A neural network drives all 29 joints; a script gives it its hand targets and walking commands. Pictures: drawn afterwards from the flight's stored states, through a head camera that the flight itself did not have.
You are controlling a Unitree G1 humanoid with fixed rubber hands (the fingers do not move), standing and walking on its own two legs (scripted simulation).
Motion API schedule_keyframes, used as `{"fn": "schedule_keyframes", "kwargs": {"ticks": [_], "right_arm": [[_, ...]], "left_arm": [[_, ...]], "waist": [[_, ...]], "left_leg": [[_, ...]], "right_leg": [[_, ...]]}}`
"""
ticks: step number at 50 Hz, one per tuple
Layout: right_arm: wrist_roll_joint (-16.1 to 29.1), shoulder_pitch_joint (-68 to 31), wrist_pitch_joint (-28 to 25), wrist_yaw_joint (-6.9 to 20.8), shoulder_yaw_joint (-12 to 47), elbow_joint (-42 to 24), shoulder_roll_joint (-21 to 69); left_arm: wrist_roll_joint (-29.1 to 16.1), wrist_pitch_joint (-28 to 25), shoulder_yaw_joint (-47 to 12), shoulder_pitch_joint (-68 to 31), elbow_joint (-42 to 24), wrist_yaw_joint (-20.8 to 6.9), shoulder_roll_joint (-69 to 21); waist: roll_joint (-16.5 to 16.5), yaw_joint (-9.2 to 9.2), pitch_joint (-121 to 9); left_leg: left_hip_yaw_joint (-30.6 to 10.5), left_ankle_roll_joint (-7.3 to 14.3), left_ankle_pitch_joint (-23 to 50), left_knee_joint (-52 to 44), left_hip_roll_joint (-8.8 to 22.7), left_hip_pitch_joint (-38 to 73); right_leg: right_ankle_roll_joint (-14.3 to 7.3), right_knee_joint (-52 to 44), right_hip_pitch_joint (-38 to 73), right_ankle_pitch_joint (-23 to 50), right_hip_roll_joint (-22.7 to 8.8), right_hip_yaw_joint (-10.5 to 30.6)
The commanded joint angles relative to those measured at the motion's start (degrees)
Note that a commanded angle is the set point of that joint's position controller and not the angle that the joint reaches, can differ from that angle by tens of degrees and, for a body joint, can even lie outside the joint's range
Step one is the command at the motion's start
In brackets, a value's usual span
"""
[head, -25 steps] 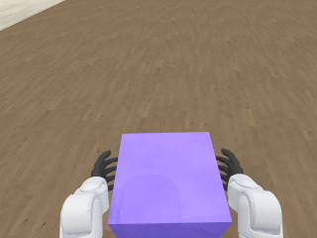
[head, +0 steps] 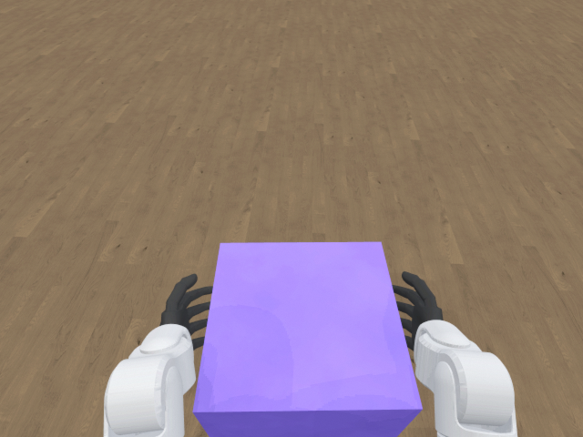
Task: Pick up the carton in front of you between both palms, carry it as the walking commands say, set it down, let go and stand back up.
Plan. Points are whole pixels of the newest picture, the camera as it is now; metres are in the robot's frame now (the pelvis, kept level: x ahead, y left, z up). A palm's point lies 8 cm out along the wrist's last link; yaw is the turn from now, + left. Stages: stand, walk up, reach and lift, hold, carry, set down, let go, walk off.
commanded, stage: carry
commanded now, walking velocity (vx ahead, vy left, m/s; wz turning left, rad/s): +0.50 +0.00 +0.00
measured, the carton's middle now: (301, 357) +0.25 +0.00 +0.00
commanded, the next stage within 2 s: none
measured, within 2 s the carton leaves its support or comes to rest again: neither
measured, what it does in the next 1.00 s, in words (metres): walks ahead: right foot, then left foot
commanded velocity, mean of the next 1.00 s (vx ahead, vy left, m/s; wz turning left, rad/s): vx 0.30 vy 0.00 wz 0.00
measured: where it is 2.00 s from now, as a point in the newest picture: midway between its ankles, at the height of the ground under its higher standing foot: (288, 340)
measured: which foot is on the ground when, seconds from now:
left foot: down 0.00-0.32, up 0.34-0.76, down 0.78-1.00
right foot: up 0.00-0.30, down 0.32-0.80, up 0.82-1.00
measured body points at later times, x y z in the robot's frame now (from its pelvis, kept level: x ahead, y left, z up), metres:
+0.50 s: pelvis +0.32 -0.05 +0.00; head +0.34 -0.06 +0.45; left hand +0.56 +0.12 +0.06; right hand +0.59 -0.18 +0.06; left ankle +0.24 +0.07 -0.66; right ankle +0.36 -0.12 -0.74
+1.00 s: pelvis +0.60 +0.00 +0.00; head +0.62 +0.01 +0.45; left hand +0.86 +0.16 +0.07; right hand +0.86 -0.15 +0.07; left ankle +0.64 +0.09 -0.74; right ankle +0.59 -0.12 -0.73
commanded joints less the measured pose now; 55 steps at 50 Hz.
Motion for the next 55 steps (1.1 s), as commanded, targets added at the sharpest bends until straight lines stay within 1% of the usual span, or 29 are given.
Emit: {"fn": "schedule_keyframes", "kwargs": {"ticks": [1, 6, 12, 14, 15, 16, 17, 18, 19, 20, 21, 22, 24, 29, 31, 35, 38, 39, 40, 41, 42, 43, 44, 45, 47, 50, 52, 53, 55], "right_arm": [[21.9, -26.8, -2.5, 12.0, 40.3, -10.0, 54.9], [22.4, -24.7, -2.7, 12.0, 40.9, -12.6, 51.3], [20.0, -21.1, -0.4, 10.7, 38.7, -10.9, 45.0], [19.4, -21.4, 0.3, 10.4, 38.3, -10.3, 43.9], [19.2, -21.8, 0.6, 10.3, 38.2, -10.1, 43.6], [19.1, -21.8, 0.8, 10.1, 38.3, -9.8, 43.2], [19.2, -22.9, 1.2, 10.1, 38.5, -10.2, 42.7], [19.2, -23.5, 1.5, 10.1, 39.1, -10.6, 43.5], [19.7, -23.9, 1.2, 10.4, 40.0, -10.0, 45.2], [20.3, -25.1, 0.6, 10.8, 40.6, -10.3, 47.9], [20.7, -26.0, -0.2, 11.2, 41.0, -9.9, 50.8], [20.8, -26.1, -0.9, 11.5, 41.3, -9.4, 52.9], [20.4, -25.9, -2.5, 11.6, 41.9, -9.4, 55.5], [18.9, -22.4, -4.2, 10.4, 41.8, -11.1, 54.5], [19.0, -22.0, -3.8, 10.0, 41.7, -12.4, 52.5], [19.6, -21.2, -1.8, 9.8, 41.2, -13.3, 47.9], [19.7, -20.5, -0.2, 9.8, 39.9, -12.3, 45.1], [19.5, -20.9, 0.3, 9.9, 39.4, -11.9, 44.3], [19.5, -20.7, 0.7, 9.9, 38.7, -10.8, 43.7], [19.2, -19.3, 0.5, 10.0, 37.9, -8.8, 43.8], [19.5, -18.4, 0.4, 10.3, 37.6, -8.5, 45.4], [19.8, -19.7, 0.0, 10.7, 37.9, -8.7, 47.9], [19.8, -21.4, -0.5, 11.1, 38.3, -8.7, 50.3], [20.2, -23.3, -1.1, 11.4, 38.8, -9.0, 52.3], [20.8, -25.0, -1.9, 11.8, 39.5, -9.7, 54.7], [21.3, -25.0, -2.5, 12.0, 40.1, -11.5, 54.6], [21.0, -25.0, -2.3, 11.8, 40.3, -11.7, 53.5], [20.6, -25.1, -1.9, 11.8, 40.5, -12.3, 52.3], [20.3, -24.7, -0.7, 11.6, 40.2, -10.5, 50.0]], "left_arm": [[-20.3, -3.6, -42.0, -25.4, -7.2, -11.0, -55.7], [-19.2, -4.2, -41.9, -23.1, -10.4, -9.6, -53.1], [-19.3, -1.6, -40.5, -21.4, -10.1, -9.4, -46.5], [-19.4, -0.9, -39.6, -21.5, -9.0, -9.6, -45.3], [-19.4, -0.7, -38.9, -20.7, -7.9, -9.7, -45.0], [-19.3, -0.6, -38.2, -20.5, -7.0, -9.8, -44.8], [-18.8, -0.5, -37.4, -20.0, -6.1, -9.8, -44.1], [-18.7, -0.8, -37.0, -20.9, -4.8, -10.0, -44.7], [-19.5, -1.2, -37.3, -20.2, -5.2, -10.4, -46.8], [-19.9, -1.8, -38.0, -21.1, -5.5, -10.8, -49.6], [-20.1, -2.5, -38.8, -22.2, -6.1, -11.1, -52.2], [-20.4, -3.2, -39.7, -23.6, -6.9, -11.3, -54.1], [-21.4, -4.4, -40.8, -25.3, -8.2, -11.7, -55.9], [-22.1, -5.4, -42.1, -23.2, -11.0, -12.2, -53.7], [-21.9, -5.1, -41.9, -22.2, -11.9, -11.9, -51.4], [-20.3, -3.4, -40.3, -19.7, -11.9, -10.9, -46.9], [-19.5, -1.9, -39.1, -19.3, -11.1, -10.3, -44.0], [-19.6, -1.3, -38.8, -20.1, -10.8, -10.2, -43.0], [-19.8, -0.6, -38.5, -21.6, -10.9, -10.1, -42.2], [-20.6, 0.1, -39.3, -21.1, -10.0, -10.2, -43.2], [-20.2, 0.0, -39.7, -19.7, -8.8, -10.5, -44.5], [-20.1, -0.4, -40.2, -21.2, -8.5, -10.9, -46.7], [-20.2, -0.9, -40.6, -23.1, -8.5, -11.2, -49.2], [-20.7, -1.5, -41.0, -24.8, -8.6, -11.5, -51.5], [-20.8, -2.5, -41.8, -25.9, -8.8, -11.6, -54.2], [-20.8, -3.4, -42.1, -24.8, -10.4, -11.2, -54.8], [-20.8, -3.1, -41.5, -25.1, -11.6, -10.9, -53.2], [-20.4, -2.9, -41.3, -25.4, -11.3, -10.8, -52.1], [-19.5, -2.0, -39.9, -23.5, -8.2, -10.8, -50.0]], "waist": [[7.3, -0.01, -16.1], [8.5, -0.01, -11.9], [10.0, -0.4, -6.1], [9.8, -0.13, -6.4], [8.3, 0.8, -8.1], [5.3, 1.53, -11.8], [-3.7, 2.38, -15.0], [-19.6, 2.2, -17.6], [-16.7, 2.05, -16.7], [-12.1, 1.97, -16.8], [-4.7, 1.75, -17.0], [-1.3, 1.64, -16.3], [-4.1, 1.72, -16.7], [-5.5, 1.46, -12.7], [-5.9, 1.58, -10.7], [-7.5, 1.89, -8.2], [-6.5, 0.79, -10.1], [-4.7, 0.38, -12.1], [5.5, -0.15, -17.5], [15.8, -0.46, -23.0], [12.6, -0.04, -22.2], [10.8, -0.27, -21.6], [7.9, 0.11, -19.8], [8.2, 0.32, -17.7], [9.0, 0.33, -19.3], [7.4, 0.82, -21.3], [6.1, 0.83, -20.5], [2.9, 0.22, -18.4], [-1.7, 0.33, -16.6]], "left_leg": [[-17.3, 3.1, 3.9, -13.5, 15.4, 20.9], [-10.9, 3.6, 7.9, -15.0, 12.8, 22.6], [-6.2, 1.5, 15.6, -12.4, 11.8, 23.9], [-3.7, 0.2, 21.9, -6.4, 11.2, 22.9], [-0.6, -1.2, 24.9, 1.0, 9.4, 20.3], [0.3, -2.6, 23.0, 10.9, 7.4, 13.7], [0.5, -4.8, 12.1, 26.1, 4.0, 3.3], [-3.4, -7.1, -13.9, 40.9, -3.6, -14.9], [-11.0, -5.2, -19.0, 49.2, -1.5, -19.9], [-12.9, -3.5, -17.3, 51.3, 1.0, -20.8], [-13.8, -2.7, -13.6, 48.5, 3.5, -20.3], [-14.1, -2.6, -10.3, 43.8, 5.0, -18.5], [-12.0, -3.2, -7.4, 37.1, 4.3, -15.4], [-7.8, -5.1, -0.6, 19.4, 3.3, -17.2], [-6.0, -5.0, 2.8, 13.1, 2.6, -16.4], [-1.5, -4.5, 9.9, 5.5, -0.9, -10.6], [3.0, -3.8, 17.9, -3.1, -3.6, 6.2], [-1.3, -3.7, 25.6, -3.5, 0.8, 15.4], [-13.9, 0.6, 51.6, 2.5, 13.1, 28.7], [-26.9, 9.6, 58.0, 1.3, 21.1, 38.8], [-26.2, 10.8, 53.7, -2.0, 22.5, 34.7], [-23.1, 9.7, 48.0, -3.9, 20.9, 31.7], [-17.8, 6.3, 42.2, -5.0, 18.3, 26.8], [-14.9, 3.8, 38.3, -6.3, 15.8, 22.6], [-11.3, 3.0, 29.6, -7.5, 14.1, 20.1], [-7.0, 1.8, 21.6, -3.6, 11.9, 17.0], [-5.6, -1.3, 10.7, -1.6, 9.4, 11.2], [-4.7, -2.9, 8.0, -0.4, 7.2, 10.6], [-6.2, -3.7, 16.1, 1.8, 7.5, 11.4]], "right_leg": [[0.0, -5.5, -9.7, 5.0, -2.3, 1.2], [1.3, -22.1, -11.7, 12.4, -1.4, -2.8], [-0.6, -34.0, -7.0, 18.3, 0.4, -6.6], [-1.4, -36.0, 0.3, 16.1, 2.1, -9.1], [-1.3, -38.3, 8.4, 14.5, 4.4, -11.7], [-1.3, -37.8, 20.4, 11.3, 3.8, -10.2], [-3.8, -42.9, 29.1, 3.9, -7.8, 8.0], [-11.7, -49.7, 41.5, 4.0, -19.5, 31.8], [-13.2, -50.9, 40.0, 12.4, -20.7, 31.7], [-12.5, -48.5, 37.6, 20.9, -18.8, 25.5], [-11.0, -47.7, 34.9, 23.0, -17.5, 20.4], [-9.2, -48.8, 31.6, 23.3, -16.4, 16.4], [-7.6, -51.2, 28.9, 19.6, -14.4, 10.5], [-8.3, -53.9, 29.3, 19.3, -11.6, 2.7], [-7.8, -53.7, 29.7, 23.3, -10.4, 0.3], [-4.6, -47.5, 30.3, 44.2, -8.0, -5.7], [-0.4, -34.1, 25.8, 46.7, -5.0, -10.3], [1.8, -27.9, 20.3, 39.1, -4.4, -9.3], [4.0, -15.7, 10.0, 15.9, -2.1, -8.5], [4.2, -4.2, -0.7, -9.1, 4.2, -4.3], [3.2, -0.7, -2.5, -14.9, 3.3, 0.4], [2.0, -2.4, -2.7, -14.6, 2.0, 2.6], [1.6, -11.6, 0.0, -13.5, -0.4, 3.8], [1.7, -21.1, 2.8, -12.0, -0.9, 3.4], [1.9, -29.0, 8.8, -6.9, 1.7, 0.1], [1.4, -41.2, 15.5, 10.7, 0.8, -2.8], [1.7, -43.4, 21.3, 18.6, -3.3, -1.3], [1.5, -40.6, 18.3, 25.1, -6.6, 1.8], [1.1, -37.4, 17.5, 32.8, -6.8, 0.6]]}}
